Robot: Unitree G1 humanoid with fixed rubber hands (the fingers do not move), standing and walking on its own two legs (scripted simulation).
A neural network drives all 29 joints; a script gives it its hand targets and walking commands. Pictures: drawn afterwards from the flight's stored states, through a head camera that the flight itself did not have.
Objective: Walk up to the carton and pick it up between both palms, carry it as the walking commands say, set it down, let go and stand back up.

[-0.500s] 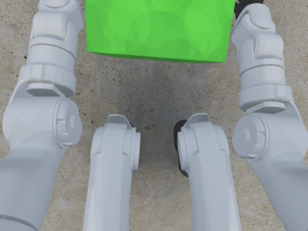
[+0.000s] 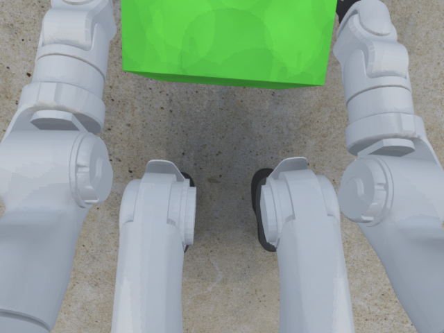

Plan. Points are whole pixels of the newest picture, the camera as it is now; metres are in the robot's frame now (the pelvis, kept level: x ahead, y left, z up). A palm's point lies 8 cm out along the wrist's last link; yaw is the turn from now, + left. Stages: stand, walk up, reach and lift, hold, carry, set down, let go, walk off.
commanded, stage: set down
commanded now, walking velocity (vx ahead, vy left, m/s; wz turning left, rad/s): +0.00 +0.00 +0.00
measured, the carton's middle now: out of the picture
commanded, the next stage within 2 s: none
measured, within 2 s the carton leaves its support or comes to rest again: rests again in 0.28 s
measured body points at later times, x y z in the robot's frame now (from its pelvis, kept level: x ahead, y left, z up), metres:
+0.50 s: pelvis +0.00 +0.00 -0.01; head +0.37 +0.02 +0.24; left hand +0.56 +0.17 -0.18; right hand +0.54 -0.17 -0.18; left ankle +0.10 +0.11 -0.34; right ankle +0.11 -0.12 -0.34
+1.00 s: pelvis +0.00 +0.00 -0.02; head +0.36 +0.02 +0.23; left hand +0.56 +0.17 -0.19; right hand +0.55 -0.17 -0.19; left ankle +0.10 +0.10 -0.34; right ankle +0.11 -0.12 -0.34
